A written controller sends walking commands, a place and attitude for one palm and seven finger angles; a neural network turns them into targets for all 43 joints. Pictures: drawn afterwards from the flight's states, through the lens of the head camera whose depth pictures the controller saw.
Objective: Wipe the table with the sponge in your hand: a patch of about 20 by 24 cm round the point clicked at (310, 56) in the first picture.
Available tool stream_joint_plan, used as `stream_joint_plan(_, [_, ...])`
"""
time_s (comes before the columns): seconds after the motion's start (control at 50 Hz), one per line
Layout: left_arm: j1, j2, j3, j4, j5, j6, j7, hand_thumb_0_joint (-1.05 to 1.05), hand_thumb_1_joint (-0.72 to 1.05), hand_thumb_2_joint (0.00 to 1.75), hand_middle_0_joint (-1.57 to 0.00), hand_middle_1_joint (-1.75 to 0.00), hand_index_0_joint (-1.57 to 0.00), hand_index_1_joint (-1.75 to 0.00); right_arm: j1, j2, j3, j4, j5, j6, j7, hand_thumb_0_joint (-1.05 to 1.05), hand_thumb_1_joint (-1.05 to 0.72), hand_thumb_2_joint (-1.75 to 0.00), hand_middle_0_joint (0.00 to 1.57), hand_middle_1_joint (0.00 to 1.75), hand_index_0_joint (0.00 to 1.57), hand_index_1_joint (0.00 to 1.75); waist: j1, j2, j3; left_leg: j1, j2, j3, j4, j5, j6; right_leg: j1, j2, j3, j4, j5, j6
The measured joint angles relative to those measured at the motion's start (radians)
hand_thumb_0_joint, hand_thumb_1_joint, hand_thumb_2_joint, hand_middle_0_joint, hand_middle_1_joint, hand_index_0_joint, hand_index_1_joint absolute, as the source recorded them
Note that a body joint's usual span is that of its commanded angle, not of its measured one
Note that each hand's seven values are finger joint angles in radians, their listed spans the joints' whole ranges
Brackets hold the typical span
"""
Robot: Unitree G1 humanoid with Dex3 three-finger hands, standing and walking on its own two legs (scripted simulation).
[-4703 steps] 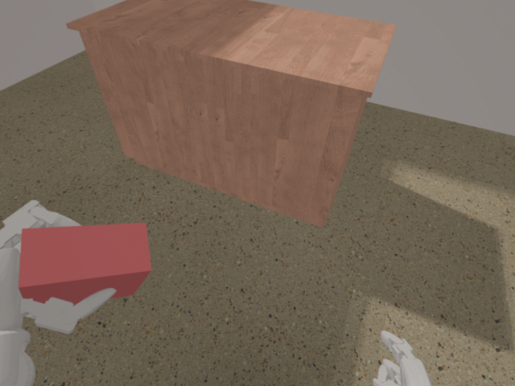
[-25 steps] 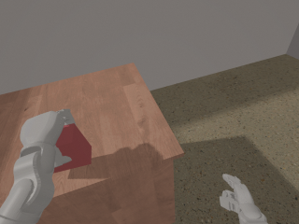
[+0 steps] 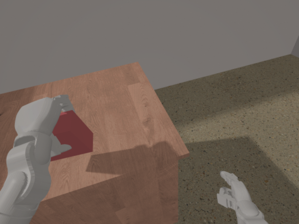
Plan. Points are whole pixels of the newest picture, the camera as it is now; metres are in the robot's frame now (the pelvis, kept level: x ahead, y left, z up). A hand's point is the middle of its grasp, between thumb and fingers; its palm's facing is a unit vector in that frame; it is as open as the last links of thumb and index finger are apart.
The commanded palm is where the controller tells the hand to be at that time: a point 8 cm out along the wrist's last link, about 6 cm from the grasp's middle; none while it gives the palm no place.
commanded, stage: lift the sponge slowly off the table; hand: left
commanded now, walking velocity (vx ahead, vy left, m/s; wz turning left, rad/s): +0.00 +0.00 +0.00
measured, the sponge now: (64, 140) +0.26 +0.27 +0.13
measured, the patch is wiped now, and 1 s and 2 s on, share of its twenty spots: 1.00 1.00 1.00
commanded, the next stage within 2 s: bring the sponge back beside the body in 0.42 s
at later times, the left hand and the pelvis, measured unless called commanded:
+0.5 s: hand (54, 116) +0.27 +0.27 +0.21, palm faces +0.28 -0.16 -0.95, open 9.7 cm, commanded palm +0.21 +0.27 +0.28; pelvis -0.01 +0.01 +0.00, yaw +0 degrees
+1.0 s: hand (49, 127) +0.24 +0.26 +0.20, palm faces +0.27 -0.18 -0.95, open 9.7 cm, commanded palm +0.19 +0.28 +0.27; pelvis +0.00 +0.01 +0.00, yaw +0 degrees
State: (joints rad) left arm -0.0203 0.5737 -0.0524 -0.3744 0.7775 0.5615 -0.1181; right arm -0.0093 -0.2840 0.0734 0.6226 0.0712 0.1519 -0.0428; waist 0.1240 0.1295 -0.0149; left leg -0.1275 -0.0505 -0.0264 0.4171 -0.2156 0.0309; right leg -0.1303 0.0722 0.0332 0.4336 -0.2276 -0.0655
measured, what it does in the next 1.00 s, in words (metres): stands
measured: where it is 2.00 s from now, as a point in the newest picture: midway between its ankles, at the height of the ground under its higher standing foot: outside the picture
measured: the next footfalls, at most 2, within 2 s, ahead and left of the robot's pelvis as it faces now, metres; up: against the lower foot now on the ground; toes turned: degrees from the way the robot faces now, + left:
none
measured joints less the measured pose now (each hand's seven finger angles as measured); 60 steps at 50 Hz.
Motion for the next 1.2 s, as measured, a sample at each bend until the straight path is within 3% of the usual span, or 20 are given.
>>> stream_joint_plan(0.5, [-0.108, 0.016, -0.003, 0.002, -0.024, 0.050, -0.019, -0.01, -0.51, 1.05, -0.75, -1.39, -0.81, -1.37, -0.010, 0.006, 0.024, -0.013, 0.009, 0.017, 0.002, 0.01, -0.91, -0.90, 0.20, 0.30, 0.20, 0.30, 0.000, -0.009, 0.001, -0.010, -0.009, 0.007, -0.016, 0.019, 0.010, -0.013, -0.009, 0.008, -0.010, 0.016, 0.012])
stream_joint_plan(1.2, [0.103, 0.033, 0.064, -0.132, -0.054, 0.033, 0.002, -0.01, -0.51, 1.05, -0.75, -1.39, -0.81, -1.37, -0.007, 0.006, 0.019, -0.031, 0.003, 0.020, 0.003, 0.01, -0.91, -0.90, 0.20, 0.30, 0.20, 0.30, 0.014, -0.005, 0.002, -0.008, -0.001, 0.002, 0.015, -0.006, 0.005, -0.003, 0.000, 0.003, 0.002, 0.001, 0.006])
